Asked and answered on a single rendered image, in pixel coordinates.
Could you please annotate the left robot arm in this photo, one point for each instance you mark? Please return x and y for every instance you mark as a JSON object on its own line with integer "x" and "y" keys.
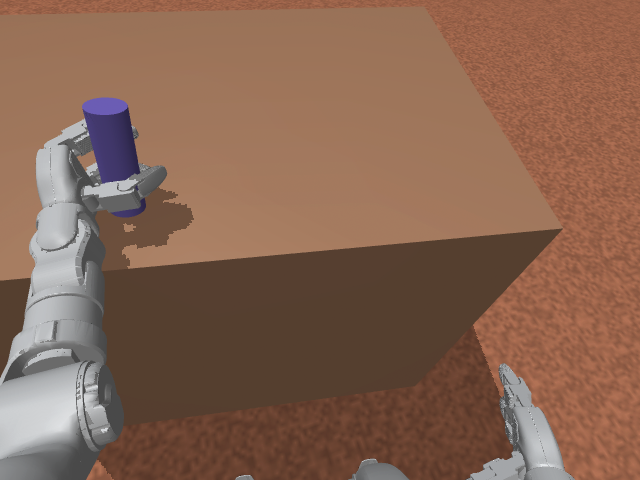
{"x": 58, "y": 401}

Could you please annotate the can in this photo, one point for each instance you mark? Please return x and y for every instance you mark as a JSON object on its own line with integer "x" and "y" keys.
{"x": 110, "y": 130}

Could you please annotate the left robot hand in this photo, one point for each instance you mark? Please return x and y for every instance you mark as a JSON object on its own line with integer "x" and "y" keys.
{"x": 61, "y": 178}

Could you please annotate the right robot hand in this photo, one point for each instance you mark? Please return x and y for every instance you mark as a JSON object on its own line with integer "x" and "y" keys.
{"x": 527, "y": 428}

